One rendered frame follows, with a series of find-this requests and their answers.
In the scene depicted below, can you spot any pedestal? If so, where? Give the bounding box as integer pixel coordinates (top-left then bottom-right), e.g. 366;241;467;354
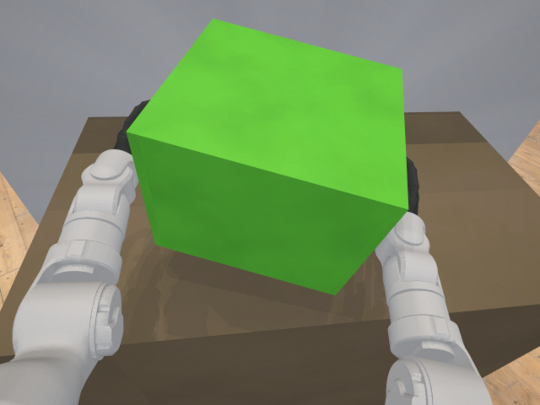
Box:
0;111;540;405

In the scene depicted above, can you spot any right robot upper arm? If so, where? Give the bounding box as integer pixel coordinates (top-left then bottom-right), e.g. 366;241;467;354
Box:
385;356;492;405

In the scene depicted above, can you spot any robot left forearm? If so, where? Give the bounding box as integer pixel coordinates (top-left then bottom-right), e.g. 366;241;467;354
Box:
13;149;138;354

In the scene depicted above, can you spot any robot right hand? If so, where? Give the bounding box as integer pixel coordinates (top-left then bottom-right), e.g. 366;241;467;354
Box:
406;156;419;215

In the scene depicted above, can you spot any robot right forearm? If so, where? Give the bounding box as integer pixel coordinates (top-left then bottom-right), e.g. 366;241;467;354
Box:
375;212;493;405

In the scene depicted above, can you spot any left robot upper arm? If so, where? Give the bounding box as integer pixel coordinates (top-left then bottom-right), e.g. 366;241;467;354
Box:
0;281;123;405

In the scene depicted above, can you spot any carton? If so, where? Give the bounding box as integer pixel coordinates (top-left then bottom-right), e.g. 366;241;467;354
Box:
126;19;408;295

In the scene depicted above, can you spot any robot left hand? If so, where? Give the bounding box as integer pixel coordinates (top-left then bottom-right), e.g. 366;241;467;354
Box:
113;100;149;154

